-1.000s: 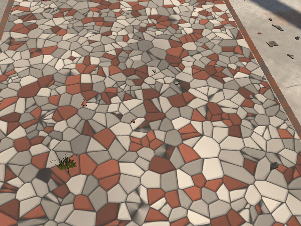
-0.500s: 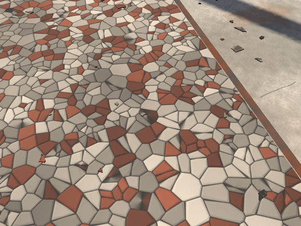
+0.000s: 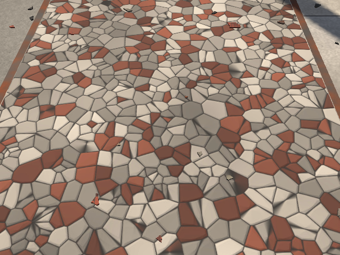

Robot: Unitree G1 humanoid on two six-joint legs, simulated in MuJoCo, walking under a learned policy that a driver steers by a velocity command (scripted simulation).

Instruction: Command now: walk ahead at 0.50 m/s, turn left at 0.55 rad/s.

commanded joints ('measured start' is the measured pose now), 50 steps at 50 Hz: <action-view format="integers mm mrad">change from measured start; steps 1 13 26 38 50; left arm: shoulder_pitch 62 -309 64 181 92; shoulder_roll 94 105 120 201 74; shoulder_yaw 20 3 28 61 55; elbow -59 -211 -79 16 -40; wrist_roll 22 -2 -4 -20 1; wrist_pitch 29 22 -21 -3 68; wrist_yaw -7 -22 -5 -21 -47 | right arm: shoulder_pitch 47 217 114 -181 57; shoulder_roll -109 -164 -66 -58 -58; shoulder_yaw -21 -37 6 46 22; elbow -38 -33 -99 -201 -97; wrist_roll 9 -8 -37 -22 -11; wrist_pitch -35 -30 -6 -40 -90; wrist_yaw -5 -13 30 23 -18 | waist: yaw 31 -100 -9 14 4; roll -9 82 -101 -87 107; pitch -43 -21 -56 -31 -41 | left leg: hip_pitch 99 266 -276 -95 209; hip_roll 275 249 143 151 409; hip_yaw -323 -386 -156 -17 -135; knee -242 -152 655 95 -295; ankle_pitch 354 435 -126 33 221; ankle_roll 170 82 -85 -136 -3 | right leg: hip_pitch -130 -197 279 271 -227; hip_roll -46 25 -183 -149 -19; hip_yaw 27 11 241 189 39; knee -93 -605 -1038 -984 -122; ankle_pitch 22 282 255 388 92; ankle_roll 34 45 -165 -166 -36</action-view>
